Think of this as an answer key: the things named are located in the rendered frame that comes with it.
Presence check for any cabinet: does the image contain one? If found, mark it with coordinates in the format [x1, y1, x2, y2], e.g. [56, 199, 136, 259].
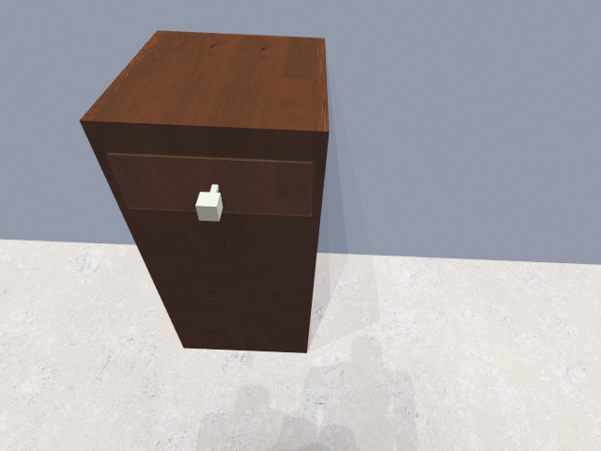
[80, 30, 330, 353]

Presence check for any drawer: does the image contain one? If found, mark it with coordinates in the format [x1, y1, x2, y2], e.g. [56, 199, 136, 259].
[108, 152, 313, 215]

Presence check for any handle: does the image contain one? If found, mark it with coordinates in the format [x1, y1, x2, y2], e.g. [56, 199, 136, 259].
[195, 184, 223, 222]

